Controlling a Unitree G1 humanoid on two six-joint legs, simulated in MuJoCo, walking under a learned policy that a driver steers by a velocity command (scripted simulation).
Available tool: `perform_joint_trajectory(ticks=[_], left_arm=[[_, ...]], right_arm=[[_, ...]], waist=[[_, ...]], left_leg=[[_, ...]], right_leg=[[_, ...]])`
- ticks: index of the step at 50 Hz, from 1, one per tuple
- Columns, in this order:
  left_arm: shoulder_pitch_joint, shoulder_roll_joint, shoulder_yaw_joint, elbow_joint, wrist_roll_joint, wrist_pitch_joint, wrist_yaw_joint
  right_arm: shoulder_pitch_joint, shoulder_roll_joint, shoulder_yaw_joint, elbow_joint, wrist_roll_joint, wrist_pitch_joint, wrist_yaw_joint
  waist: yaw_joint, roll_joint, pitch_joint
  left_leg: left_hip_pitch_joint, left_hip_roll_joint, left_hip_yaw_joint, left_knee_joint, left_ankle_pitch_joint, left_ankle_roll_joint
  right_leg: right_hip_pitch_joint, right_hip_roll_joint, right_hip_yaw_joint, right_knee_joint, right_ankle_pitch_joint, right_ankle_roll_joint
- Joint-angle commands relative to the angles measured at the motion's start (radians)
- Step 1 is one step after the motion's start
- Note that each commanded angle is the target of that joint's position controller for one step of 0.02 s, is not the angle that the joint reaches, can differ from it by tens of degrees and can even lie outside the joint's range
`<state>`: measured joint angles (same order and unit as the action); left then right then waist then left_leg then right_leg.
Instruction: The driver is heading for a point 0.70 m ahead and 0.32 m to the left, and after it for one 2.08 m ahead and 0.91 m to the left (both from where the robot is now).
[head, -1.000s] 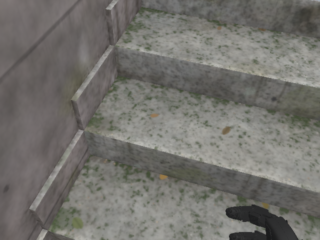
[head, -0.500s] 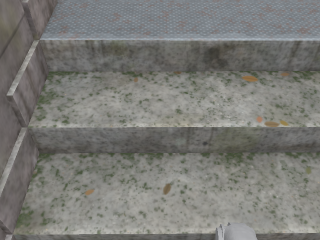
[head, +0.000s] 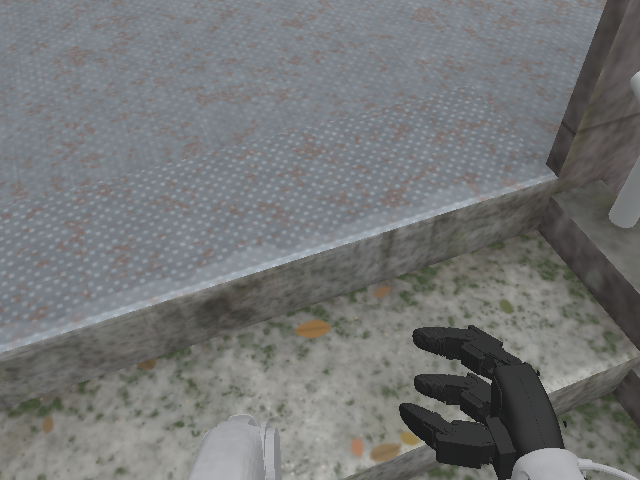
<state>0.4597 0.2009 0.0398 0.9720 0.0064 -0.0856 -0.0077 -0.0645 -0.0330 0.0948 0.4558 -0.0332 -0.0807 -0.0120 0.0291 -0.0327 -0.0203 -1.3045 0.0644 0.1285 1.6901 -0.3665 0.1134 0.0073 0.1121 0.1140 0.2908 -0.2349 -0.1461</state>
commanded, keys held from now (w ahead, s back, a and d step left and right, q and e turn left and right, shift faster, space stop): w+q+shift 0.66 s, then q+shift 0.28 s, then shift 0.06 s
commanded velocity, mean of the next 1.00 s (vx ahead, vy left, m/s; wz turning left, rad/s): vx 0.83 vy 0.00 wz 0.74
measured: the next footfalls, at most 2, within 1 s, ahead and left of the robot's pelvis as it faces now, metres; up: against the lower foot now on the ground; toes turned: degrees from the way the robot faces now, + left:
left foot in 0.08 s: +0.22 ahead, +0.06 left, +0.15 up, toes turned +7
right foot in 0.44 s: +0.62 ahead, -0.02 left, +0.30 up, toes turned +14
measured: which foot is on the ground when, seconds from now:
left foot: up 0.00-0.06, down 0.08-0.44, up 0.46-0.80, down 0.82-1.00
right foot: down 0.00-0.08, up 0.10-0.42, down 0.44-0.80, up 0.82-1.00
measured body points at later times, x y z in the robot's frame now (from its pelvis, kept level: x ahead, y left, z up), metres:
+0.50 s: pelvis +0.46 +0.06 +0.20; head +0.47 +0.08 +0.65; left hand +0.66 +0.29 +0.15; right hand +0.53 -0.19 +0.08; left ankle +0.24 +0.08 -0.40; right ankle +0.58 -0.02 -0.45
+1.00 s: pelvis +0.82 +0.25 +0.41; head +0.84 +0.26 +0.86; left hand +0.76 +0.55 +0.33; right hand +0.97 +0.07 +0.26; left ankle +0.82 +0.33 -0.30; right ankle +0.90 +0.10 -0.08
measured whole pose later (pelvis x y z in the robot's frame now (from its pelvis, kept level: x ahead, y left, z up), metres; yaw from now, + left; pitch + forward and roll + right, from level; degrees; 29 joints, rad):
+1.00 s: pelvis +0.82 +0.25 +0.41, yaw +43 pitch +6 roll +1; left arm 0.18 0.24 0.03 0.67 0.07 -0.09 -0.03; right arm 0.42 -0.23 0.00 0.99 -0.04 -0.05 0.09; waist 0.03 0.00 -0.08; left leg -0.54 -0.20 -0.08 0.67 -0.20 0.11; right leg -0.88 0.02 0.17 1.85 -0.17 -0.01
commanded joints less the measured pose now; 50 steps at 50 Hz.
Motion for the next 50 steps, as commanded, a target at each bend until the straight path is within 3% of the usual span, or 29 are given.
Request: perform_joint_trajectory(ticks=[1, 3, 4, 5, 6, 8, 9, 13, 15, 18, 19, 21, 22, 23, 24, 27, 29, 32, 35, 38, 39, 40, 41, 42, 43, 44, 47, 48, 50], left_arm=[[-0.159, 0.263, 0.067, -0.135, -0.057, -0.037, 0.038], [-0.197, 0.31, 0.097, -0.172, -0.035, -0.068, 0.047], [-0.35, 0.319, 0.107, -0.204, -0.039, -0.074, 0.037], [-0.551, 0.117, 0.061, -0.301, 0.017, -0.082, 0.02], [-0.259, -0.138, -0.014, -0.415, 0.079, -0.092, 0.002], [-0.214, -0.079, -0.028, -0.425, 0.079, -0.066, -0.029], [-0.283, -0.129, -0.062, -0.476, 0.107, -0.049, -0.021], [-0.579, -0.133, -0.109, -0.588, 0.066, 0.013, 0.016], [-0.701, -0.153, -0.132, -0.668, 0.062, 0.011, 0.026], [-0.682, -0.103, -0.143, -0.684, 0.01, -0.004, 0.027], [-0.552, -0.11, -0.127, -0.647, -0.008, -0.018, 0.032], [-0.156, 0.081, -0.02, -0.531, -0.013, 0.013, 0.039], [-0.073, 0.18, 0.023, -0.499, 0.007, -0.002, 0.036], [-0.1, 0.268, 0.056, -0.443, 0.021, -0.003, 0.045], [-0.205, 0.215, 0.059, -0.448, 0.034, 0.014, 0.044], [-0.156, -0.047, 0.004, -0.202, 0.029, -0.032, 0.025], [-0.025, -0.077, 0.0, -0.042, 0.051, -0.056, 0.011], [-0.119, -0.082, -0.022, 0.019, 0.049, -0.079, 0.001], [-0.127, 0.005, -0.014, 0.028, 0.022, -0.069, 0.003], [-0.107, 0.254, 0.031, -0.078, -0.048, -0.061, 0.054], [-0.126, 0.392, 0.077, -0.113, -0.039, -0.064, 0.055], [-0.128, 0.507, 0.096, -0.005, 0.208, -0.055, -0.1], [-0.281, 0.417, 0.124, -0.101, 0.249, -0.041, -0.128], [0.002, 0.187, 0.075, -0.083, 0.197, -0.004, -0.168], [0.186, 0.16, 0.055, -0.139, 0.074, -0.019, -0.167], [0.001, 0.19, 0.063, -0.244, 0.009, -0.035, -0.115], [-0.105, 0.062, -0.006, -0.317, 0.067, -0.002, -0.016], [-0.16, 0.045, -0.022, -0.335, 0.065, 0.007, -0.005], [-0.161, 0.09, -0.022, -0.346, 0.055, -0.006, 0.011]], right_arm=[[0.244, -0.205, -0.085, 0.079, 0.049, 0.03, -0.013], [0.47, -0.336, -0.14, 0.15, 0.07, 0.047, -0.036], [0.648, -0.384, -0.167, 0.194, 0.09, 0.03, -0.031], [0.704, -0.362, -0.173, 0.357, 0.073, 0.028, -0.008], [0.487, -0.224, -0.137, 0.337, 0.033, 0.014, 0.008], [0.385, -0.149, -0.134, 0.316, 0.009, 0.039, -0.002], [0.396, -0.156, -0.133, 0.346, 0.014, 0.024, 0.007], [0.472, -0.169, -0.115, 0.44, 0.018, -0.041, 0.024], [0.592, -0.205, -0.119, 0.477, 0.004, -0.06, 0.01], [0.586, -0.261, -0.141, 0.43, 0.065, -0.027, -0.031], [0.63, -0.3, -0.156, 0.42, 0.082, -0.039, -0.043], [0.418, -0.52, -0.246, 0.328, 0.07, -0.065, -0.02], [0.354, -0.452, -0.247, 0.284, 0.05, -0.106, 0.022], [0.362, -0.239, -0.215, 0.242, 0.067, -0.126, 0.064], [0.382, -0.26, -0.217, 0.194, 0.033, -0.113, 0.063], [0.186, -0.079, -0.147, 0.087, -0.033, -0.034, 0.039], [0.104, 0.025, -0.092, 0.038, -0.003, 0.009, 0.031], [0.026, 0.015, -0.082, -0.025, 0.047, 0.067, 0.006], [-0.141, -0.033, -0.074, -0.114, 0.015, 0.097, -0.022], [0.116, -0.162, -0.111, 0.002, 0.024, 0.097, 0.03], [0.276, -0.231, -0.146, 0.044, 0.027, 0.105, 0.024], [0.388, -0.162, -0.081, -0.053, 0.026, 0.168, 0.104], [0.692, -0.303, -0.159, 0.16, 0.039, 0.163, 0.102], [0.733, -0.392, -0.161, 0.256, -0.046, 0.177, 0.065], [0.604, -0.558, -0.206, 0.217, -0.042, 0.136, 0.067], [0.459, -0.5, -0.212, 0.233, -0.016, 0.1, 0.064], [0.358, -0.179, -0.081, 0.437, -0.021, 0.007, 0.126], [0.354, -0.137, -0.077, 0.48, -0.021, -0.01, 0.129], [0.281, -0.197, -0.085, 0.424, -0.004, -0.058, 0.09]], waist=[[-0.196, -0.063, -0.299], [-0.304, -0.061, -0.304], [-0.476, -0.006, -0.308], [-0.43, 0.241, -0.159], [-0.032, 0.337, -0.126], [0.035, -0.022, -0.083], [0.055, -0.064, -0.01], [0.033, -0.132, 0.269], [-0.041, 0.045, 0.227], [-0.039, -0.044, 0.023], [0.016, 0.046, -0.18], [0.265, 0.149, -0.498], [0.272, 0.087, -0.527], [0.185, -0.281, -0.488], [0.123, -0.205, -0.485], [0.012, 0.121, -0.043], [0.004, 0.028, 0.076], [-0.125, -0.004, 0.205], [-0.176, 0.062, 0.298], [-0.225, 0.066, -0.084], [-0.296, -0.051, -0.237], [-0.46, -0.304, -0.304], [-0.421, 0.023, -0.312], [-0.186, 0.146, -0.689], [-0.091, 0.135, -0.755], [-0.12, 0.061, -0.359], [0.072, -0.062, -0.193], [0.1, -0.039, -0.068], [0.096, 0.042, -0.148]], left_leg=[[1.092, -0.148, 0.106, -0.293, 0.172, 0.007], [1.122, -0.156, 0.081, -0.54, 0.021, 0.025], [1.156, -0.118, -0.028, -0.981, 0.215, 0.109], [1.233, -0.116, -0.177, -1.177, 0.346, 0.158], [1.323, -0.005, -0.598, -1.048, 0.931, 0.181], [1.213, 0.119, -0.931, -1.38, -0.15, 0.252], [1.114, 0.096, -0.824, -1.395, -0.187, 0.211], [0.732, -0.068, -0.444, -1.469, 0.007, 0.087], [0.838, -0.041, -0.5, -1.541, 0.316, 0.136], [0.69, -0.079, -0.367, -1.708, 0.922, 0.125], [0.754, -0.031, -0.376, -1.522, 1.563, 0.127], [1.041, 0.005, -0.412, -1.015, 1.983, 0.102], [1.068, -0.055, -0.432, -0.713, 1.653, 0.063], [0.706, -0.249, -0.331, -0.17, 0.318, -0.006], [0.542, -0.208, -0.33, 0.172, 0.253, -0.009], [0.206, -0.074, -0.241, 0.416, 0.227, 0.067], [-0.04, -0.087, -0.229, 0.734, 0.025, 0.097], [-0.026, -0.086, -0.244, 0.587, -0.108, 0.092], [0.062, -0.063, -0.085, 0.188, -0.161, 0.083], [0.907, -0.152, 0.117, -0.265, 0.148, 0.052], [0.978, -0.18, 0.097, -0.387, 0.107, 0.047], [1.312, -0.252, 0.007, -0.671, 0.291, 0.042], [1.561, -0.24, -0.169, -1.071, 0.618, 0.138], [1.751, -0.065, -0.559, -0.9, 1.478, 0.346], [1.653, 0.127, -1.043, -1.176, 1.201, 0.306], [1.429, 0.142, -1.006, -1.235, 0.811, 0.212], [1.064, 0.016, -0.663, -1.162, 0.783, 0.127], [0.971, -0.059, -0.514, -1.212, 0.62, 0.057], [0.92, -0.028, -0.511, -1.253, 0.708, 0.141]], right_leg=[[-0.375, -0.193, -0.074, -0.045, 1.727, -0.023], [-0.156, -0.265, -0.043, 0.382, 2.048, 0.065], [-0.088, -0.165, -0.099, 0.872, 1.751, 0.096], [-0.45, 0.053, -0.143, 1.423, 0.323, 0.114], [-0.826, 0.074, 0.081, 1.664, 0.045, 0.106], [-1.078, -0.012, 0.013, 1.97, 0.049, 0.059], [-1.156, -0.051, 0.0, 2.041, 0.021, 0.031], [-1.23, -0.143, -0.171, 1.715, -0.115, 0.055], [-1.335, -0.154, -0.231, 1.793, -0.272, 0.073], [-0.523, -0.103, -0.354, 0.993, -0.155, 0.083], [-0.201, -0.03, -0.321, 1.018, -0.119, 0.06], [-0.013, -0.051, -0.148, 0.786, -0.17, 0.045], [0.026, -0.149, 0.006, 0.521, -0.259, 0.004], [0.181, -0.465, 0.566, 0.242, -0.106, -0.15], [0.107, -0.528, 0.834, 0.1, -0.176, -0.196], [-0.117, -0.453, 0.41, 0.116, -0.421, -0.062], [-0.112, -0.445, 0.158, 0.048, -0.127, -0.002], [-0.369, -0.402, -0.181, -0.136, -0.031, 0.1], [-0.477, -0.324, -0.384, -0.283, 0.225, 0.136], [-0.474, -0.283, -0.436, -0.155, 1.196, 0.028], [-0.252, -0.31, -0.418, 0.084, 1.529, 0.021], [-0.513, -0.483, -0.307, 0.227, 1.995, -0.023], [-0.622, -0.36, -0.303, 0.757, 1.253, 0.106], [-0.645, -0.145, -0.238, 1.415, 0.02, 0.152], [-0.717, -0.085, 0.213, 1.491, 0.134, 0.106], [-1.009, 0.0, 0.204, 1.75, 0.105, 0.156], [-1.041, -0.053, 0.115, 1.698, 0.129, 0.136], [-1.079, -0.108, 0.044, 1.574, 0.078, 0.083], [-1.024, -0.13, -0.008, 1.496, -0.108, 0.157]])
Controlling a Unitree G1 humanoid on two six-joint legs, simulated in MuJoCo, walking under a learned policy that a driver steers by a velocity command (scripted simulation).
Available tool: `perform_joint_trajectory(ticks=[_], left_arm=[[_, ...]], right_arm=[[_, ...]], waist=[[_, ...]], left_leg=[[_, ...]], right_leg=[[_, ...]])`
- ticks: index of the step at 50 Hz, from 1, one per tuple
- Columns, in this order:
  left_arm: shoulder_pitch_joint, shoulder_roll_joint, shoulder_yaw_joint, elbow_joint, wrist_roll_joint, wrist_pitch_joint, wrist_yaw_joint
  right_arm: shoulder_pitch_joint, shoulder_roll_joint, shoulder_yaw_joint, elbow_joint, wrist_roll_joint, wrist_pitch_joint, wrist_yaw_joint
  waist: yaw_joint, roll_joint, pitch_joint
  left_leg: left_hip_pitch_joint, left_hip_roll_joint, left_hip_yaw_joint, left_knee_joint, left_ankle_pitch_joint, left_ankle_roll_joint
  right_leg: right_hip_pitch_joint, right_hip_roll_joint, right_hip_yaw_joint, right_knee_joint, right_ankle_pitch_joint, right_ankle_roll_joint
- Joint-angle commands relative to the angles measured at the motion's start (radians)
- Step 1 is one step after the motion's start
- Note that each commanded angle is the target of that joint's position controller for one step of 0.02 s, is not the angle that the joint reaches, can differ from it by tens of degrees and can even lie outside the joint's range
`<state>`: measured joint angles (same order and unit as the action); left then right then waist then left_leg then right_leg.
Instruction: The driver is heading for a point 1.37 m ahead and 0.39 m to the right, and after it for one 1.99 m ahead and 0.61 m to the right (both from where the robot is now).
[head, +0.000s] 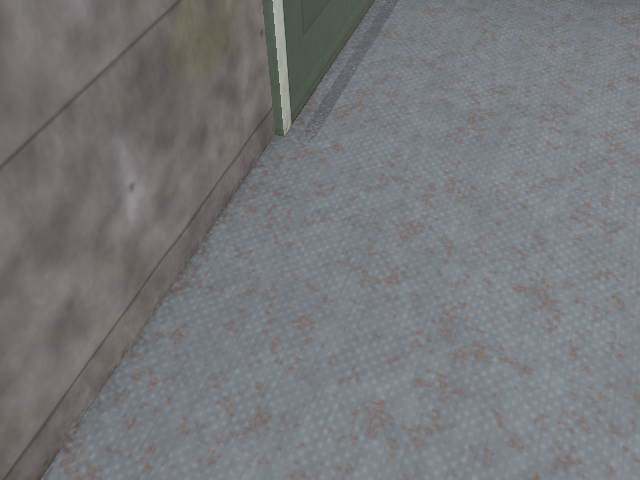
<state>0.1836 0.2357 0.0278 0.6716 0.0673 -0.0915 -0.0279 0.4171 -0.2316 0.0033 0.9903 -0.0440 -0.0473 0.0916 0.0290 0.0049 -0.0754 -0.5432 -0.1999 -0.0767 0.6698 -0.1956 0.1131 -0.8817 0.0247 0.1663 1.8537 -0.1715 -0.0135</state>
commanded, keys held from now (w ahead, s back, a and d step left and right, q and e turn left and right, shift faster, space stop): shift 0.12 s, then e+shift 0.88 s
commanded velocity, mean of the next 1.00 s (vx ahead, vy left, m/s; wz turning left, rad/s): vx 0.06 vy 0.00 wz -0.47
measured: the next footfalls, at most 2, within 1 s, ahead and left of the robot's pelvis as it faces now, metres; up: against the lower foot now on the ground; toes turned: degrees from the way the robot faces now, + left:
right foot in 0.26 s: +0.30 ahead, -0.17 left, +0.00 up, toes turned +6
left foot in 0.68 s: +0.24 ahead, +0.03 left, +0.00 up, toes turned -22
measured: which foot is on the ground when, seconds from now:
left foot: down 0.00-0.32, up 0.34-0.66, down 0.68-1.00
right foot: up 0.00-0.24, down 0.26-0.70, up 0.72-1.00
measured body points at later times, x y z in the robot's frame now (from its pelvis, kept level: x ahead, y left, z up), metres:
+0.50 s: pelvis +0.15 -0.08 +0.02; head +0.18 -0.09 +0.47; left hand +0.30 +0.19 -0.07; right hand +0.33 -0.36 -0.06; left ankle +0.13 +0.07 -0.64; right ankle +0.26 -0.18 -0.71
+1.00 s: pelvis +0.12 -0.07 +0.02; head +0.15 -0.08 +0.47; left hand +0.40 +0.09 -0.06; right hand +0.15 -0.38 -0.06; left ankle +0.21 +0.05 -0.71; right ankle +0.07 -0.21 -0.66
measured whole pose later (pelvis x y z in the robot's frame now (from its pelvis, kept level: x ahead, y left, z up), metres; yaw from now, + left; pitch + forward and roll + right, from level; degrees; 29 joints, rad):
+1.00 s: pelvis +0.12 -0.07 +0.02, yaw -30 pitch +2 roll +1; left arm 0.19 0.30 0.08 0.59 -0.02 0.07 0.00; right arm 0.12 -0.24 -0.05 0.64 -0.02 0.02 -0.07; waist 0.00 -0.02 0.01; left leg -0.30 0.09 0.12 0.50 -0.23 -0.02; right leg -0.54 -0.09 0.00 0.97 -0.34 0.09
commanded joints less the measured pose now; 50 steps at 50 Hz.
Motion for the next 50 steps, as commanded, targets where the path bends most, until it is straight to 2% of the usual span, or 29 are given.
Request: perform_joint_trajectory(ticks=[1, 2, 3, 5, 6, 8, 11, 12, 13, 14, 15, 16, 17, 18, 20, 21, 23, 25, 28, 32, 34, 35, 36, 37, 38, 40, 43, 47, 50], left_arm=[[0.024, 0.061, -0.013, -0.073, -0.024, -0.004, 0.033], [-0.045, 0.068, -0.006, -0.085, -0.034, -0.019, 0.032], [-0.071, 0.052, -0.01, -0.106, -0.037, -0.034, 0.029], [-0.095, 0.033, -0.014, -0.104, -0.031, -0.028, -0.014], [-0.121, 0.027, -0.014, -0.107, -0.017, -0.017, -0.029], [-0.12, 0.025, -0.014, -0.09, 0.01, 0.025, -0.045], [-0.198, 0.089, 0.008, -0.068, -0.018, 0.001, -0.048], [-0.215, 0.093, 0.009, -0.051, -0.031, -0.009, -0.042], [-0.192, 0.093, 0.011, -0.043, -0.045, -0.023, -0.031], [-0.204, 0.174, 0.022, -0.056, -0.074, -0.039, -0.02], [-0.198, 0.185, 0.033, -0.076, -0.069, -0.035, -0.026], [-0.107, 0.149, 0.035, -0.072, -0.07, -0.037, -0.021], [0.016, 0.166, 0.056, -0.041, -0.047, -0.035, -0.008], [0.06, 0.195, 0.074, -0.032, -0.019, -0.035, 0.001], [-0.004, 0.156, 0.074, -0.032, -0.019, -0.041, 0.015], [-0.052, 0.174, 0.075, -0.068, -0.092, 0.033, 0.051], [-0.067, 0.187, 0.08, -0.09, -0.083, 0.092, 0.09], [-0.08, 0.187, 0.091, -0.11, -0.069, 0.114, 0.096], [-0.078, 0.177, 0.089, -0.126, -0.088, 0.125, 0.081], [-0.029, 0.201, 0.11, -0.123, -0.087, 0.143, 0.094], [-0.036, 0.193, 0.116, -0.135, -0.095, 0.138, 0.087], [-0.031, 0.141, 0.102, -0.148, -0.096, 0.134, 0.085], [-0.039, 0.124, 0.104, -0.168, -0.107, 0.109, 0.074], [-0.023, 0.226, 0.128, -0.132, -0.098, 0.102, 0.067], [0.03, 0.258, 0.138, -0.098, -0.102, 0.113, 0.061], [0.107, 0.202, 0.119, -0.062, -0.079, 0.145, 0.064], [0.017, 0.134, 0.081, -0.12, -0.09, 0.151, 0.063], [-0.08, 0.088, 0.048, -0.187, -0.086, 0.139, 0.034], [-0.045, 0.127, 0.061, -0.183, -0.092, 0.142, 0.009]], right_arm=[[-0.177, -0.034, -0.006, -0.116, -0.003, -0.103, -0.032], [-0.166, -0.079, -0.017, -0.154, -0.018, -0.114, -0.046], [-0.11, -0.091, -0.02, -0.166, -0.028, -0.124, -0.058], [-0.143, -0.163, -0.053, -0.231, 0.019, -0.121, -0.069], [-0.129, -0.161, -0.056, -0.243, 0.045, -0.121, -0.067], [-0.111, -0.191, -0.069, -0.239, 0.057, -0.125, -0.051], [-0.017, -0.15, -0.05, -0.208, 0.082, -0.121, -0.048], [0.004, -0.124, -0.041, -0.197, 0.097, -0.114, -0.044], [0.002, -0.121, -0.035, -0.207, 0.093, -0.106, -0.032], [0.097, -0.124, -0.042, -0.226, 0.063, -0.092, -0.029], [0.155, -0.159, -0.054, -0.225, 0.048, -0.072, -0.056], [0.062, -0.174, -0.052, -0.266, 0.045, -0.057, -0.071], [-0.099, -0.182, -0.064, -0.315, 0.022, -0.038, -0.089], [-0.174, -0.196, -0.073, -0.344, 0.008, -0.016, -0.107], [-0.156, -0.13, -0.045, -0.341, -0.017, 0.007, -0.132], [-0.278, -0.114, -0.055, -0.386, 0.043, 0.026, -0.133], [-0.27, -0.074, -0.04, -0.42, 0.04, 0.031, -0.142], [-0.234, -0.08, -0.046, -0.413, 0.041, 0.04, -0.152], [-0.23, -0.083, -0.054, -0.398, 0.04, 0.054, -0.156], [-0.23, -0.109, -0.068, -0.386, 0.056, 0.027, -0.144], [-0.134, -0.158, -0.096, -0.348, 0.051, 0.028, -0.135], [-0.13, -0.226, -0.112, -0.359, 0.017, 0.038, -0.138], [-0.244, -0.252, -0.122, -0.386, -0.029, 0.047, -0.138], [-0.332, -0.157, -0.098, -0.432, -0.038, 0.042, -0.15], [-0.397, -0.116, -0.088, -0.45, -0.016, 0.038, -0.163], [-0.436, -0.085, -0.073, -0.46, 0.031, 0.036, -0.17], [-0.357, -0.107, -0.069, -0.438, 0.019, 0.048, -0.179], [-0.262, -0.181, -0.102, -0.401, 0.022, 0.065, -0.174], [-0.261, -0.229, -0.127, -0.385, 0.033, 0.059, -0.152]], waist=[[0.057, -0.053, -0.104], [0.031, -0.069, -0.107], [0.009, -0.011, -0.13], [0.003, 0.002, -0.042], [-0.007, 0.018, 0.004], [-0.011, 0.066, 0.054], [-0.081, 0.043, 0.022], [-0.094, 0.046, 0.02], [-0.087, 0.038, -0.041], [-0.179, -0.054, -0.228], [-0.184, -0.13, -0.355], [-0.09, -0.126, -0.373], [-0.008, -0.173, -0.286], [0.013, -0.157, -0.218], [-0.032, -0.077, -0.117], [-0.015, 0.006, -0.02], [-0.041, -0.012, -0.05], [-0.057, -0.117, -0.077], [-0.055, -0.192, -0.107], [-0.032, -0.227, -0.103], [-0.067, -0.215, -0.102], [-0.053, -0.028, -0.116], [-0.009, 0.359, -0.053], [0.003, 0.293, -0.028], [0.034, 0.203, -0.016], [0.039, 0.101, 0.013], [-0.014, 0.109, 0.047], [-0.083, 0.168, 0.007], [-0.075, 0.197, -0.002]], left_leg=[[0.117, 0.206, -0.254, -0.236, 0.515, 0.115], [0.052, 0.177, -0.239, -0.254, 0.472, 0.097], [0.045, 0.141, -0.208, -0.262, 0.515, 0.083], [-0.056, 0.134, -0.206, -0.303, 0.502, 0.074], [-0.083, 0.14, -0.231, -0.304, 0.454, 0.069], [-0.012, 0.233, -0.304, -0.285, 0.386, 0.093], [0.317, 0.309, -0.35, -0.125, 0.608, 0.018], [0.362, 0.305, -0.346, -0.089, 0.638, -0.016], [0.362, 0.262, -0.315, -0.049, 0.688, -0.055], [0.358, 0.172, -0.205, -0.006, 0.666, -0.11], [0.245, 0.13, -0.11, 0.056, 0.466, -0.184], [0.086, 0.101, -0.071, 0.185, 0.284, -0.215], [-0.068, 0.069, -0.016, 0.33, -0.283, -0.237], [-0.12, 0.118, -0.024, 0.488, -0.497, -0.267], [-0.082, 0.177, -0.054, 0.587, -0.412, -0.264], [-0.17, 0.144, -0.04, 0.542, -0.304, -0.218], [-0.139, 0.141, -0.041, 0.469, -0.217, -0.18], [-0.062, 0.124, -0.03, 0.352, -0.182, -0.181], [0.076, 0.092, -0.025, 0.186, -0.169, -0.175], [0.164, 0.093, -0.051, -0.034, -0.124, -0.149], [0.384, 0.167, -0.065, -0.252, -0.036, -0.088], [0.492, 0.384, -0.265, -0.313, -0.101, 0.014], [0.398, 0.595, -0.528, -0.423, -0.025, 0.129], [0.338, 0.611, -0.473, -0.446, 0.004, 0.147], [0.286, 0.54, -0.336, -0.413, -0.009, 0.089], [0.242, 0.432, -0.145, -0.367, 0.07, 0.036], [0.314, 0.405, -0.026, -0.353, 0.132, 0.05], [0.424, 0.463, 0.031, -0.32, 0.154, 0.076], [0.376, 0.504, 0.075, -0.297, 0.146, 0.067]], right_leg=[[-0.064, -0.059, -0.085, -0.205, -0.173, 0.053], [0.032, -0.073, -0.109, -0.359, -0.116, 0.08], [0.154, -0.071, -0.129, -0.492, -0.043, 0.102], [0.347, -0.057, -0.16, -0.772, 0.067, 0.115], [0.414, -0.063, -0.147, -0.916, 0.141, 0.113], [0.409, -0.087, -0.114, -1.025, 0.271, 0.112], [0.301, -0.094, -0.137, -1.255, 0.239, 0.099], [0.33, -0.106, -0.143, -1.364, 0.31, 0.068], [0.457, -0.103, -0.149, -1.384, 0.466, 0.011], [0.706, -0.144, -0.068, -1.301, 0.875, -0.152], [0.911, -0.216, 0.062, -1.307, 0.912, -0.305], [1.044, -0.276, 0.205, -1.333, 0.792, -0.365], [1.038, -0.321, 0.315, -1.426, 0.636, -0.369], [0.929, -0.348, 0.376, -1.507, 0.444, -0.34], [0.716, -0.298, 0.332, -1.554, 0.298, -0.305], [0.69, -0.227, 0.311, -1.525, 0.247, -0.246], [0.624, -0.169, 0.288, -1.554, 0.088, -0.177], [0.563, -0.109, 0.264, -1.562, -0.028, -0.144], [0.511, -0.073, 0.294, -1.586, -0.173, -0.135], [0.558, -0.098, 0.405, -1.577, -0.204, -0.13], [0.434, -0.025, 0.358, -1.52, -0.313, -0.064], [0.276, 0.066, 0.228, -1.315, -0.437, -0.02], [0.105, 0.162, 0.014, -0.999, -0.432, 0.016], [0.089, 0.061, 0.013, -0.764, -0.358, 0.061], [0.135, 0.048, -0.022, -0.668, -0.273, 0.066], [0.168, 0.025, -0.072, -0.466, -0.174, 0.089], [0.104, -0.042, -0.149, -0.516, -0.088, 0.125], [0.199, -0.106, -0.187, -0.823, -0.149, 0.13], [0.376, -0.082, -0.258, -1.012, -0.199, 0.085]])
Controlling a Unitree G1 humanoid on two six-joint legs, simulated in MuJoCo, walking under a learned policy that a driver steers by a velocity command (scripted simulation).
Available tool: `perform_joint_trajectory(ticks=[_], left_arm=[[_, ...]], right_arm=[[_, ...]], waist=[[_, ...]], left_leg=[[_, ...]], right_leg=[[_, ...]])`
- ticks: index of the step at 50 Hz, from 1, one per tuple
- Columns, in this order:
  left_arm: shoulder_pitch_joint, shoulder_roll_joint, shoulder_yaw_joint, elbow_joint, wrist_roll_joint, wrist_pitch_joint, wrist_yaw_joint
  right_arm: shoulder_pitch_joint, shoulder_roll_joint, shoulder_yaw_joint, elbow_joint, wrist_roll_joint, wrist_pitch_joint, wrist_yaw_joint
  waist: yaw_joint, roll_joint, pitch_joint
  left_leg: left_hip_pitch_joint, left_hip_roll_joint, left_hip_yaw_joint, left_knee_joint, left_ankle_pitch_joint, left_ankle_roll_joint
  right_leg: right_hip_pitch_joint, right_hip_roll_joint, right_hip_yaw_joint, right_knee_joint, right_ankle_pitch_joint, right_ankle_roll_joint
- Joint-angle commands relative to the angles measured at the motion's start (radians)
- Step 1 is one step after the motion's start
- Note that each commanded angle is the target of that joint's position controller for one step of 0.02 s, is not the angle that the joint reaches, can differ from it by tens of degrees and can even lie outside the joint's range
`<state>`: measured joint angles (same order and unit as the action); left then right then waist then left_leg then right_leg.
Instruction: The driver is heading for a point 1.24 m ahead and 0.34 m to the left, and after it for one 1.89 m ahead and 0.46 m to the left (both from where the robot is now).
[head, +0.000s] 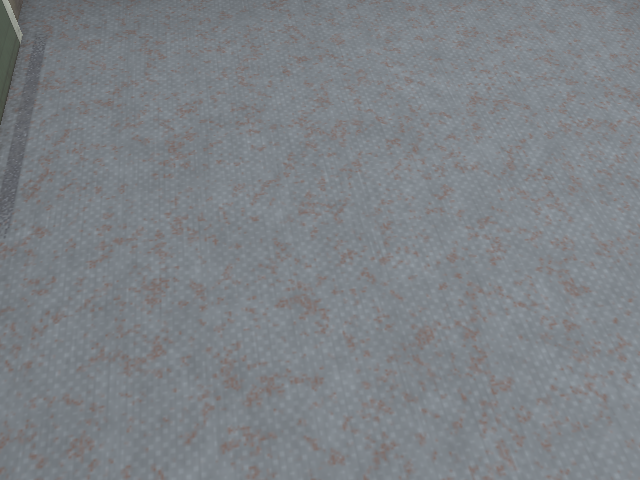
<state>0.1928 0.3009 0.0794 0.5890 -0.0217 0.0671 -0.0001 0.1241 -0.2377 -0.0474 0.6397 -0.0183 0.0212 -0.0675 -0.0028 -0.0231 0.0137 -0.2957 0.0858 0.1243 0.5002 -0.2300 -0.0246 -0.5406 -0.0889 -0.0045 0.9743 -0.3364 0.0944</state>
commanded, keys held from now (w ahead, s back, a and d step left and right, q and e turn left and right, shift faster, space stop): shift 0.08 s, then q+shift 0.52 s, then w+q+shift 0.34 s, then w+shift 0.06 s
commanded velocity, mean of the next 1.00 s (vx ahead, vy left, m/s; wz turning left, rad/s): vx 0.21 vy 0.00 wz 0.45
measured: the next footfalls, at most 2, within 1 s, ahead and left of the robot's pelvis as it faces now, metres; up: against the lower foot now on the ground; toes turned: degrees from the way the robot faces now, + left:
right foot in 0.08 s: +0.04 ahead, -0.15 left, +0.00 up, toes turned -8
left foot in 0.62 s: +0.03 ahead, +0.10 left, +0.00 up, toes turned +18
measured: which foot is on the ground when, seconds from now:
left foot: down 0.00-0.08, up 0.10-0.60, down 0.62-1.00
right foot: up 0.00-0.06, down 0.08-0.62, up 0.64-1.00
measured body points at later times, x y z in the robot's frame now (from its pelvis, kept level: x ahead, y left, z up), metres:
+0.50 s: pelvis +0.00 -0.05 +0.00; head +0.02 -0.03 +0.45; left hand +0.15 +0.22 -0.10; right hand +0.16 -0.30 -0.10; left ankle +0.00 +0.09 -0.68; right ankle +0.00 -0.15 -0.73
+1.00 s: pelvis +0.14 +0.05 +0.00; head +0.14 +0.07 +0.45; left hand +0.19 +0.36 -0.08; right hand +0.32 -0.16 -0.11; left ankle -0.01 +0.09 -0.73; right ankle +0.32 -0.03 -0.70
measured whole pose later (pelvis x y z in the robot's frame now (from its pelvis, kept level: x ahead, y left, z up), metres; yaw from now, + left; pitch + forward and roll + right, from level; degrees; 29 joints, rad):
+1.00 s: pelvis +0.14 +0.05 +0.00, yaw +31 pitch +5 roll +0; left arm 0.12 0.27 0.04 0.66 0.02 -0.02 -0.03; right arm 0.40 -0.24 -0.07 0.72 -0.01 -0.05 0.02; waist -0.07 -0.03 -0.08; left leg -0.08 -0.10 -0.22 0.37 -0.36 0.09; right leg -0.61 -0.05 0.04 0.70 -0.19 0.09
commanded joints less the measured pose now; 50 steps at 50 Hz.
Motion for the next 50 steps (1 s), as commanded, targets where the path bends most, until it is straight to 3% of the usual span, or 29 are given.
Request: perform_joint_trajectory(ticks=[1, 3, 4, 5, 6, 7, 8, 10, 12, 14, 17, 20, 24, 28, 30, 31, 32, 33, 34, 35, 36, 37, 39, 41, 42, 43, 44, 46, 50], left_arm=[[-0.031, 0.069, 0.014, -0.095, -0.003, -0.014, -0.024], [0.077, 0.076, 0.028, -0.054, 0.003, -0.013, -0.02], [0.142, 0.132, 0.048, -0.038, 0.006, -0.017, -0.01], [0.151, 0.256, 0.065, -0.065, 0.015, -0.019, 0.007], [0.174, 0.22, 0.051, -0.075, 0.052, -0.039, 0.0], [0.136, 0.161, 0.029, -0.069, 0.065, -0.055, -0.001], [0.064, 0.106, 0.01, -0.057, 0.052, -0.064, 0.003], [-0.041, 0.017, -0.025, -0.044, 0.037, -0.075, 0.011], [-0.065, -0.009, -0.035, -0.037, 0.064, -0.089, 0.022], [-0.069, 0.036, -0.02, -0.04, 0.064, -0.086, 0.043], [-0.022, 0.06, -0.005, -0.022, 0.05, -0.073, 0.065], [-0.028, 0.073, 0.009, -0.012, 0.045, -0.067, 0.066], [-0.051, 0.1, 0.028, 0.006, 0.04, -0.062, 0.049], [-0.064, 0.128, 0.046, 0.032, 0.017, -0.06, 0.036], [-0.069, 0.119, 0.047, 0.056, -0.006, -0.056, 0.029], [0.08, -0.01, 0.005, 0.062, 0.171, -0.125, 0.012], [0.011, -0.079, -0.007, 0.053, 0.151, -0.149, 0.027], [-0.049, -0.142, -0.048, -0.051, 0.131, -0.176, 0.012], [-0.174, -0.014, -0.006, -0.038, 0.059, -0.186, 0.007], [-0.151, 0.029, 0.004, -0.023, 0.06, -0.201, 0.019], [-0.125, 0.055, 0.015, -0.013, 0.081, -0.205, 0.032], [-0.118, 0.047, 0.011, -0.014, 0.093, -0.209, 0.047], [-0.066, 0.009, -0.01, -0.006, 0.093, -0.199, 0.047], [-0.055, -0.002, -0.022, -0.004, 0.08, -0.194, 0.038], [-0.075, 0.079, 0.001, -0.018, 0.075, -0.148, -0.008], [-0.115, 0.055, -0.005, -0.026, 0.063, -0.13, -0.025], [-0.171, 0.037, -0.013, -0.035, 0.048, -0.117, -0.036], [-0.214, 0.025, -0.018, -0.034, 0.039, -0.105, -0.049], [-0.261, 0.048, -0.021, -0.054, 0.029, -0.112, -0.025]], right_arm=[[0.033, -0.224, -0.079, -0.029, 0.018, -0.014, 0.011], [0.041, -0.181, -0.07, -0.007, 0.04, -0.021, 0.017], [0.095, -0.131, -0.059, 0.012, 0.027, -0.025, 0.024], [0.078, -0.058, -0.026, -0.046, -0.026, -0.03, 0.039], [-0.059, -0.11, -0.039, -0.071, -0.001, -0.038, 0.026], [-0.096, -0.137, -0.045, -0.064, 0.033, -0.032, 0.021], [-0.052, -0.104, -0.039, -0.032, 0.037, -0.021, 0.02], [0.063, -0.093, -0.04, 0.044, 0.021, 0.005, 0.021], [0.111, -0.109, -0.05, 0.067, 0.037, 0.014, 0.02], [0.059, -0.136, -0.056, 0.026, 0.036, 0.013, 0.012], [0.034, -0.121, -0.049, -0.021, 0.031, 0.019, 0.017], [0.032, -0.094, -0.042, -0.055, 0.03, 0.026, 0.032], [0.022, -0.069, -0.032, -0.09, 0.029, 0.031, 0.059], [0.033, -0.084, -0.038, -0.11, 0.04, 0.037, 0.087], [0.101, -0.102, -0.057, -0.099, 0.045, 0.044, 0.087], [0.254, -0.17, -0.096, -0.017, -0.02, -0.03, 0.14], [0.383, -0.192, -0.124, -0.003, -0.059, -0.09, 0.133], [0.403, -0.215, -0.099, -0.025, -0.046, -0.144, 0.124], [0.362, -0.116, -0.074, -0.002, -0.061, -0.187, 0.114], [0.19, -0.116, -0.059, -0.018, -0.029, -0.194, 0.12], [0.135, -0.084, -0.037, -0.029, -0.007, -0.184, 0.127], [0.131, -0.064, -0.018, -0.032, -0.001, -0.175, 0.13], [0.075, -0.076, -0.007, -0.032, -0.019, -0.154, 0.136], [0.099, -0.085, -0.009, -0.013, -0.032, -0.161, 0.144], [0.201, -0.265, -0.085, 0.001, 0.025, -0.105, 0.095], [0.25, -0.244, -0.08, 0.014, 0.013, -0.085, 0.077], [0.277, -0.21, -0.075, 0.013, 0.008, -0.078, 0.074], [0.282, -0.19, -0.078, 0.012, 0.001, -0.074, 0.082], [0.254, -0.183, -0.081, 0.026, 0.019, -0.095, 0.07]], waist=[[-0.033, 0.229, -0.095], [0.019, 0.18, -0.104], [0.028, 0.019, -0.11], [0.0, -0.359, -0.116], [0.114, -0.301, -0.222], [0.102, -0.199, -0.176], [0.055, -0.161, -0.147], [-0.008, -0.129, -0.122], [-0.015, -0.131, -0.099], [0.01, -0.121, -0.052], [0.041, -0.093, -0.034], [0.048, -0.079, -0.026], [0.046, -0.083, -0.036], [0.029, -0.106, -0.081], [-0.022, -0.076, -0.1], [0.004, 0.16, -0.196], [-0.069, 0.169, -0.139], [-0.102, 0.356, -0.244], [-0.138, 0.246, 0.024], [-0.044, 0.24, 0.041], [-0.012, 0.186, -0.029], [0.0, 0.136, -0.042], [0.036, 0.091, -0.058], [0.03, 0.079, -0.044], [-0.009, 0.03, -0.035], [-0.044, 0.057, -0.011], [-0.069, 0.095, 0.034], [-0.096, 0.146, 0.05], [-0.077, 0.142, 0.056]], left_leg=[[0.116, 0.228, -0.129, -0.101, 0.188, 0.196], [0.037, 0.198, -0.078, 0.031, 0.178, 0.124], [-0.121, 0.132, 0.01, 0.23, 0.038, 0.039], [-0.483, -0.007, 0.059, 0.57, -0.457, -0.057], [-0.501, -0.028, -0.109, 0.714, -0.463, -0.058], [-0.482, -0.002, -0.136, 0.756, -0.38, -0.039], [-0.467, 0.015, -0.15, 0.729, -0.307, -0.025], [-0.334, 0.014, -0.164, 0.712, -0.151, -0.04], [-0.255, -0.019, -0.171, 0.712, -0.074, -0.056], [-0.324, -0.023, -0.162, 0.683, -0.055, -0.067], [-0.408, 0.01, -0.165, 0.632, -0.103, -0.087], [-0.405, 0.036, -0.143, 0.574, -0.142, -0.089], [-0.308, 0.037, -0.078, 0.441, -0.182, -0.06], [-0.19, -0.001, -0.017, 0.27, -0.158, -0.005], [-0.024, -0.054, 0.008, 0.074, -0.014, 0.051], [0.272, -0.047, -0.111, 0.04, 0.154, 0.174], [0.399, 0.058, -0.291, 0.042, -0.024, 0.309], [0.483, 0.276, -0.916, -0.255, -0.658, 0.475], [0.317, 0.276, -0.919, -0.351, -0.776, 0.355], [0.23, 0.232, -0.775, -0.298, -0.563, 0.29], [0.197, 0.181, -0.69, -0.274, -0.459, 0.267], [0.145, 0.14, -0.617, -0.232, -0.395, 0.247], [0.042, 0.082, -0.533, -0.22, -0.304, 0.239], [0.036, 0.066, -0.531, -0.221, -0.262, 0.264], [0.089, 0.045, -0.545, -0.3, -0.315, 0.286], [0.123, 0.034, -0.565, -0.307, -0.29, 0.297], [0.117, 0.027, -0.578, -0.322, -0.288, 0.301], [0.151, 0.027, -0.594, -0.323, -0.255, 0.309], [0.162, 0.071, -0.612, -0.306, -0.222, 0.28]], right_leg=[[0.09, 0.044, -0.093, -0.206, -0.023, -0.042], [0.287, 0.106, -0.102, -0.441, 0.083, -0.105], [0.464, 0.047, 0.041, -0.536, 0.303, -0.154], [0.633, -0.273, 0.426, -0.507, 0.735, -0.297], [0.517, -0.362, 0.496, -0.586, 0.691, -0.441], [0.464, -0.303, 0.396, -0.613, 0.52, -0.404], [0.423, -0.244, 0.316, -0.618, 0.365, -0.34], [0.316, -0.169, 0.158, -0.633, 0.317, -0.281], [0.254, -0.147, 0.052, -0.66, 0.265, -0.262], [0.299, -0.181, 0.053, -0.685, 0.224, -0.274], [0.41, -0.256, 0.09, -0.7, 0.214, -0.312], [0.436, -0.278, 0.055, -0.698, 0.245, -0.329], [0.423, -0.275, -0.043, -0.655, 0.397, -0.329], [0.462, -0.294, -0.105, -0.559, 0.547, -0.277], [0.407, -0.261, -0.176, -0.423, 0.513, -0.192], [0.251, -0.293, -0.139, -0.418, -0.205, -0.181], [-0.046, -0.173, -0.209, -0.092, -0.337, -0.14], [-0.241, 0.039, -0.026, 0.0, -0.372, -0.129], [-0.361, 0.045, 0.134, 0.09, -0.224, -0.142], [-0.36, 0.045, 0.13, 0.187, -0.124, -0.131], [-0.317, 0.036, 0.137, 0.249, -0.07, -0.118], [-0.301, 0.04, 0.135, 0.286, 0.003, -0.108], [-0.254, 0.054, 0.123, 0.303, 0.123, -0.068], [-0.264, 0.06, 0.104, 0.244, 0.116, -0.032], [-0.259, 0.001, 0.019, 0.082, 0.096, -0.022], [-0.274, 0.016, 0.018, -0.009, 0.099, -0.006], [-0.278, 0.034, 0.004, -0.08, 0.099, 0.008], [-0.242, 0.048, 0.012, -0.227, 0.11, 0.016], [-0.12, 0.035, 0.035, -0.337, 0.202, -0.012]])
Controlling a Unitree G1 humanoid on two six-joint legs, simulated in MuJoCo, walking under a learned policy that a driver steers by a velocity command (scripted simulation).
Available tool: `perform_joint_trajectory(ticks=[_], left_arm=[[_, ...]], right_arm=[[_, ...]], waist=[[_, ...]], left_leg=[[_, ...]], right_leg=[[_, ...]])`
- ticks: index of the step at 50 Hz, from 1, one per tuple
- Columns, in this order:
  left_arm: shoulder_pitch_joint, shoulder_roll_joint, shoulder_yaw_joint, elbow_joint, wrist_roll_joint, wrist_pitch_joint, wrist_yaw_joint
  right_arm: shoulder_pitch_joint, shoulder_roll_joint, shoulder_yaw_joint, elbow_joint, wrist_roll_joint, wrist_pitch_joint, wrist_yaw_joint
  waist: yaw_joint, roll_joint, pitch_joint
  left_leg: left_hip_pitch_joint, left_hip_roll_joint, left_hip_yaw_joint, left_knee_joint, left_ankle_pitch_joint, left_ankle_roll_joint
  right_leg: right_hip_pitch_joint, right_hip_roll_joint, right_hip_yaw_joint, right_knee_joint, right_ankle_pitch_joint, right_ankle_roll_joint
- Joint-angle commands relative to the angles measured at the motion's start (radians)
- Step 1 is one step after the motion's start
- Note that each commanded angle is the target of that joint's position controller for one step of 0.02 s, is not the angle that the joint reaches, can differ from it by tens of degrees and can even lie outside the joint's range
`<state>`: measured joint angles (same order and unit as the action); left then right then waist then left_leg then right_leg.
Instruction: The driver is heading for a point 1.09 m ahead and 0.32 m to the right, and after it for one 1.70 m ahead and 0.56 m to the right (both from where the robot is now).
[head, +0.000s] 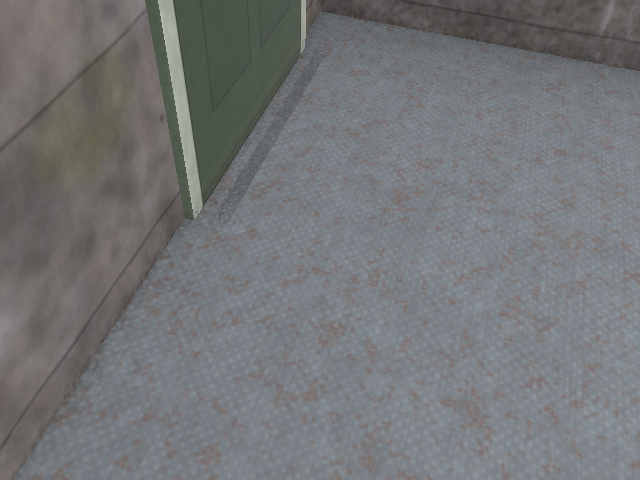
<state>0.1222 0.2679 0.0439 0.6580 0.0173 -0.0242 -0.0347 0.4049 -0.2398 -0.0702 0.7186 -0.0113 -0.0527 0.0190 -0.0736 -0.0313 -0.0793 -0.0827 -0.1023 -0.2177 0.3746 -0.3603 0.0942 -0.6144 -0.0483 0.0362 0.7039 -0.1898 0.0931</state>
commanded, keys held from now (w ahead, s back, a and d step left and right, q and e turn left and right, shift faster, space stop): w+shift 0.10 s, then w+e+shift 0.90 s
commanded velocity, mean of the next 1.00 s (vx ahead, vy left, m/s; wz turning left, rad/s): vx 0.95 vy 0.00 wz -0.49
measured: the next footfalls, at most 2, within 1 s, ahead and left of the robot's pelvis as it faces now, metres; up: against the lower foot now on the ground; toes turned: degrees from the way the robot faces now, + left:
right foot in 0.10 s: +0.21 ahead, -0.13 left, +0.00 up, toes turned +4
left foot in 0.52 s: +0.59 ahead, +0.08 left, +0.00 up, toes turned -8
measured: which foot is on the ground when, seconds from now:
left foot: down 0.00-0.12, up 0.14-0.50, down 0.52-0.96, up 0.98-1.00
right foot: up 0.00-0.08, down 0.10-0.54, up 0.56-0.94, down 0.96-1.00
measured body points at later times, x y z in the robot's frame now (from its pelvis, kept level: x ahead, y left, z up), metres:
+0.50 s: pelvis +0.38 -0.03 -0.01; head +0.41 -0.04 +0.44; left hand +0.29 +0.23 -0.13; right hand +0.65 -0.24 -0.06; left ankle +0.54 +0.09 -0.72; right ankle +0.18 -0.14 -0.74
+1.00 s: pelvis +0.81 -0.16 -0.05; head +0.84 -0.18 +0.40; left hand +1.13 -0.05 -0.13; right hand +0.65 -0.38 -0.18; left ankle +0.62 +0.09 -0.63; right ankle +0.90 -0.23 -0.74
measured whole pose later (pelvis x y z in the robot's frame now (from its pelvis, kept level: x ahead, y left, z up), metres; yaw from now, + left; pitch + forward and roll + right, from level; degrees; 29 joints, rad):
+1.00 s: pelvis +0.81 -0.16 -0.05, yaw -33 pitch +0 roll +1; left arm 0.07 0.32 0.05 0.67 0.02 -0.01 -0.05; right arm 0.44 -0.26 -0.03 0.87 -0.04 -0.05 -0.01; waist -0.02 -0.02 0.05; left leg 0.04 0.08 0.17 1.10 -0.41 -0.03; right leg -0.58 0.10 -0.13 0.79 -0.24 -0.22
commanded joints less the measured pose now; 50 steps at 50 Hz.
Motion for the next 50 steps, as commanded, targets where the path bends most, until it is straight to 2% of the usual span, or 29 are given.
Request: perform_joint_trajectory(ticks=[1, 3, 4, 5, 6, 7, 8, 9, 10, 13, 18, 23, 25, 26, 27, 28, 29, 30, 32, 35, 37, 39, 42, 44, 46, 47, 48, 49, 50], left_arm=[[-0.177, 0.091, 0.016, -0.125, -0.012, -0.023, 0.014], [-0.051, 0.108, 0.023, -0.098, -0.008, -0.03, 0.019], [0.105, 0.145, 0.043, -0.061, 0.005, -0.032, 0.026], [0.328, 0.208, 0.072, -0.004, 0.022, -0.04, 0.046], [0.463, 0.325, 0.096, 0.02, 0.056, -0.046, 0.051], [0.353, 0.294, 0.087, 0.0, 0.054, -0.054, 0.035], [0.238, 0.205, 0.069, -0.022, 0.052, -0.053, 0.026], [0.212, 0.169, 0.063, -0.014, 0.035, -0.056, 0.023], [0.218, 0.15, 0.054, 0.001, 0.025, -0.058, 0.022], [0.276, 0.115, 0.039, 0.056, 0.006, -0.077, 0.018], [0.312, 0.143, 0.051, 0.084, -0.006, -0.078, 0.028], [0.378, 0.17, 0.058, 0.148, -0.025, -0.073, 0.023], [0.354, 0.219, 0.07, 0.155, -0.025, -0.073, 0.02], [0.296, 0.22, 0.072, 0.134, -0.026, -0.079, 0.015], [0.316, 0.072, 0.04, 0.097, -0.034, -0.087, 0.018], [0.352, 0.072, 0.03, 0.066, -0.051, -0.073, 0.021], [0.275, 0.108, 0.036, 0.077, -0.027, -0.052, 0.024], [0.221, 0.107, 0.035, 0.075, -0.004, -0.041, 0.013], [0.17, 0.082, 0.036, 0.061, 0.021, -0.018, -0.012], [0.085, 0.03, 0.019, 0.004, 0.026, 0.021, -0.038], [0.019, 0.035, 0.012, -0.042, 0.027, 0.027, -0.052], [-0.028, 0.046, 0.005, -0.064, 0.008, 0.028, -0.061], [-0.146, 0.051, -0.011, -0.09, 0.011, 0.021, -0.077], [-0.114, 0.078, -0.006, -0.073, 0.005, 0.015, -0.068], [0.111, 0.141, 0.02, -0.014, 0.001, 0.01, -0.047], [0.336, 0.195, 0.049, 0.06, -0.002, 0.014, -0.032], [0.428, 0.24, 0.079, 0.119, -0.004, 0.023, -0.003], [0.319, 0.317, 0.091, 0.108, -0.019, 0.037, 0.019], [0.273, 0.397, 0.104, 0.051, 0.011, 0.043, 0.017]], right_arm=[[-0.045, -0.183, -0.055, -0.054, 0.008, -0.028, -0.018], [-0.085, -0.192, -0.054, -0.055, -0.001, -0.039, -0.015], [-0.111, -0.192, -0.048, -0.056, -0.014, -0.041, -0.003], [-0.128, -0.164, -0.04, -0.061, -0.02, -0.044, 0.005], [-0.119, -0.09, -0.022, -0.109, 0.002, -0.046, 0.003], [-0.092, -0.059, -0.004, -0.124, 0.011, -0.049, -0.005], [-0.089, -0.1, -0.006, -0.094, 0.0, -0.043, -0.008], [-0.126, -0.134, -0.007, -0.09, -0.022, -0.04, 0.004], [-0.159, -0.146, -0.006, -0.101, -0.041, -0.04, 0.016], [-0.229, -0.122, 0.015, -0.132, -0.068, -0.017, 0.034], [-0.424, -0.098, 0.049, -0.199, -0.041, -0.018, 0.046], [-0.474, -0.108, 0.043, -0.205, -0.024, -0.027, 0.021], [-0.233, -0.168, 0.011, -0.138, -0.034, -0.036, -0.012], [-0.032, -0.223, -0.013, -0.102, -0.044, -0.04, -0.036], [0.135, -0.312, -0.038, -0.087, -0.08, -0.041, -0.054], [0.071, -0.323, -0.04, -0.088, -0.075, -0.036, -0.046], [-0.041, -0.229, -0.025, -0.09, -0.061, -0.031, -0.044], [-0.075, -0.158, -0.01, -0.078, -0.048, -0.033, -0.04], [-0.09, -0.115, 0.005, -0.036, -0.039, -0.038, -0.04], [-0.054, -0.08, 0.014, 0.027, -0.008, -0.064, -0.025], [-0.069, -0.087, 0.013, 0.047, -0.01, -0.076, -0.021], [-0.121, -0.099, 0.014, 0.056, -0.007, -0.087, -0.023], [-0.051, -0.152, 0.005, 0.091, -0.012, -0.086, -0.028], [-0.004, -0.216, -0.007, 0.094, -0.012, -0.071, -0.036], [-0.037, -0.292, -0.027, 0.076, -0.021, -0.035, -0.048], [-0.093, -0.314, -0.033, 0.054, -0.027, -0.014, -0.048], [-0.091, -0.269, -0.026, 0.06, -0.034, -0.011, -0.04], [-0.088, -0.1, 0.019, 0.019, -0.051, -0.022, -0.024], [-0.038, -0.13, 0.026, -0.109, -0.024, -0.049, -0.026]], waist=[[0.008, 0.158, 0.156], [0.075, 0.165, 0.121], [0.157, 0.126, 0.056], [0.26, 0.008, -0.077], [0.289, -0.309, -0.189], [0.201, -0.392, -0.123], [0.14, -0.157, -0.042], [0.125, -0.023, -0.016], [0.107, 0.012, 0.003], [0.081, -0.037, 0.124], [0.102, -0.023, 0.188], [0.116, -0.05, 0.137], [-0.002, -0.036, -0.019], [-0.116, -0.018, -0.125], [-0.138, 0.189, -0.301], [-0.069, 0.314, -0.325], [-0.036, 0.206, -0.136], [-0.027, 0.127, -0.041], [0.02, 0.128, 0.073], [0.054, 0.132, 0.147], [0.081, 0.118, 0.168], [0.119, 0.11, 0.197], [0.092, 0.055, 0.239], [0.12, 0.089, 0.177], [0.254, 0.144, 0.037], [0.355, 0.138, -0.062], [0.353, 0.045, -0.087], [0.219, -0.205, 0.012], [0.157, -0.231, -0.253]], left_leg=[[-0.072, 0.263, -0.266, -0.19, -0.071, 0.146], [-0.131, 0.252, -0.226, -0.152, 0.068, 0.109], [-0.171, 0.214, -0.173, 0.016, 0.309, 0.091], [-0.307, 0.127, -0.078, 0.369, 0.407, 0.057], [-0.548, -0.012, 0.061, 0.771, 0.139, 0.006], [-0.723, -0.054, 0.027, 0.937, -0.084, 0.008], [-0.76, 0.014, 0.021, 1.016, 0.031, 0.014], [-0.728, 0.071, 0.07, 0.992, 0.096, 0.005], [-0.696, 0.12, 0.103, 0.925, 0.114, -0.004], [-0.699, 0.169, 0.141, 0.798, 0.132, -0.055], [-0.591, 0.154, 0.206, 0.399, 0.287, -0.13], [-0.28, 0.074, 0.259, 0.183, 0.297, -0.09], [0.053, 0.045, 0.269, 0.167, 0.211, -0.051], [0.327, 0.165, 0.163, 0.182, 0.105, -0.025], [0.573, 0.477, -0.219, 0.105, -0.35, 0.016], [0.512, 0.602, -0.647, -0.111, -0.538, 0.072], [0.364, 0.55, -0.526, -0.117, -0.504, 0.064], [0.248, 0.508, -0.352, -0.112, -0.343, 0.058], [0.077, 0.425, -0.11, -0.162, -0.111, 0.021], [0.025, 0.407, 0.087, -0.218, 0.097, 0.001], [-0.001, 0.383, 0.227, -0.245, 0.246, -0.013], [-0.071, 0.324, 0.379, -0.276, 0.357, -0.04], [-0.047, 0.298, 0.503, -0.287, 0.683, -0.056], [0.085, 0.317, 0.518, -0.149, 1.177, -0.066], [0.125, 0.361, 0.499, 0.18, 1.447, -0.058], [0.028, 0.367, 0.472, 0.465, 1.397, -0.042], [-0.195, 0.281, 0.45, 0.823, 0.806, -0.067], [-0.51, 0.103, 0.416, 1.235, -0.129, -0.095], [-0.754, 0.07, 0.171, 1.339, -0.132, -0.111]], right_leg=[[0.011, -0.009, -0.014, -0.081, 0.069, -0.023], [0.246, 0.007, -0.045, -0.136, 0.038, -0.062], [0.443, 0.039, -0.074, -0.155, -0.035, -0.084], [0.735, -0.023, 0.005, -0.138, -0.151, -0.113], [0.916, -0.223, 0.423, -0.335, -0.699, -0.167], [0.856, -0.315, 0.833, -0.531, -0.734, -0.206], [0.775, -0.324, 0.772, -0.491, -0.667, -0.249], [0.695, -0.274, 0.629, -0.459, -0.554, -0.273], [0.619, -0.227, 0.526, -0.467, -0.481, -0.283], [0.481, -0.129, 0.42, -0.532, -0.362, -0.302], [0.372, -0.059, 0.286, -0.596, -0.06, -0.312], [0.426, -0.082, 0.273, -0.485, 0.43, -0.283], [0.393, -0.034, 0.215, -0.168, 0.709, -0.24], [0.206, 0.023, 0.199, 0.108, 0.546, -0.216], [-0.011, 0.111, 0.12, 0.471, -0.081, -0.203], [-0.157, 0.128, 0.083, 0.651, -0.279, -0.21], [-0.217, 0.044, 0.07, 0.679, -0.18, -0.215], [-0.208, 0.005, 0.053, 0.638, -0.127, -0.211], [-0.166, -0.044, 0.048, 0.568, -0.096, -0.189], [-0.233, -0.085, 0.033, 0.546, -0.05, -0.171], [-0.249, -0.089, 0.017, 0.49, 0.054, -0.168], [-0.151, -0.07, -0.034, 0.342, 0.179, -0.182], [0.005, -0.002, -0.187, 0.119, 0.249, -0.237], [0.104, 0.081, -0.248, 0.072, 0.205, -0.274], [0.345, 0.144, -0.235, 0.069, 0.077, -0.31], [0.598, 0.164, -0.183, 0.038, -0.007, -0.337], [0.829, 0.144, -0.082, -0.005, -0.063, -0.355], [0.83, -0.016, 0.233, -0.037, 0.042, -0.377], [1.076, -0.176, 0.724, -0.31, -0.188, -0.569]])
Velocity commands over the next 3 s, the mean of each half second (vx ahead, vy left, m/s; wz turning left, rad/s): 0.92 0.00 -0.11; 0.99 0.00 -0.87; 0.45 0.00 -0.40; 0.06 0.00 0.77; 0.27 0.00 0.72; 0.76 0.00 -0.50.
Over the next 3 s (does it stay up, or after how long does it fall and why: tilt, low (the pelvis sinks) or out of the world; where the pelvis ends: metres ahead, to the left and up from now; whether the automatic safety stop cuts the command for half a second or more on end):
stays up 1.67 -0.43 -0.01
